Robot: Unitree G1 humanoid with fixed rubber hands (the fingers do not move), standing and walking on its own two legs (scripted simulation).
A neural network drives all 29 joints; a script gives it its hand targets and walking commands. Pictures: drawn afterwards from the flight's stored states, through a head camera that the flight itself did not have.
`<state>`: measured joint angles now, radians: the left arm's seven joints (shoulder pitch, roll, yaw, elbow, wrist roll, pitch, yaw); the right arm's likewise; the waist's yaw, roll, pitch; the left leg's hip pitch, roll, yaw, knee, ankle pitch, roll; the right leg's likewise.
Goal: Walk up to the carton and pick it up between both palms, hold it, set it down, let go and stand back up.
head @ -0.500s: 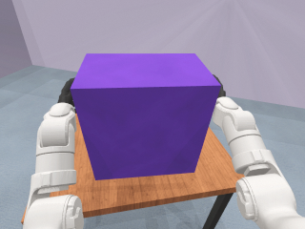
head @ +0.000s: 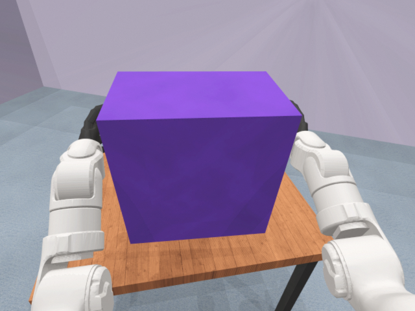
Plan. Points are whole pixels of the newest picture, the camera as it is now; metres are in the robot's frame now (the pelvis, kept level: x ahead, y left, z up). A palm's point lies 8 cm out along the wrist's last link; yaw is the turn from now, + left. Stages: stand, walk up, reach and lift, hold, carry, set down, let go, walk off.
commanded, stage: hold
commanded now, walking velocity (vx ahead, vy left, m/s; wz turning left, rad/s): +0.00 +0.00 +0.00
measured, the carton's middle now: (197, 158) +0.38 +0.00 +0.18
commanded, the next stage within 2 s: set down in 0.62 s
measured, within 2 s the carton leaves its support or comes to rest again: neither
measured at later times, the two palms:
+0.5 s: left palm (91, 145) +0.36 +0.20 +0.23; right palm (295, 137) +0.37 -0.18 +0.24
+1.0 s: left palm (82, 140) +0.36 +0.21 +0.23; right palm (285, 134) +0.38 -0.17 +0.24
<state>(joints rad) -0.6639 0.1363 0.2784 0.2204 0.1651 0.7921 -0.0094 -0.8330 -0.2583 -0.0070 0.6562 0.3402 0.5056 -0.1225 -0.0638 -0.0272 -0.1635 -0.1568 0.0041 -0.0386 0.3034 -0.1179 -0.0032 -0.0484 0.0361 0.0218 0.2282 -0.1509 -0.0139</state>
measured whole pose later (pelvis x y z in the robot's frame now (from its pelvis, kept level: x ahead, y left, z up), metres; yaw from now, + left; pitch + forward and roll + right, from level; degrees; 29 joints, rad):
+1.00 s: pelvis +0.00 +0.00 +0.00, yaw +0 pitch -6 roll +0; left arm -0.71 0.11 0.38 0.32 0.28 0.62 -0.09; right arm -0.84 -0.15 -0.14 0.74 0.16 0.33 -0.06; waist -0.04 -0.04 -0.10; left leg -0.06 -0.01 -0.04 0.27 -0.12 0.00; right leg 0.03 0.02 0.02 0.24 -0.18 -0.01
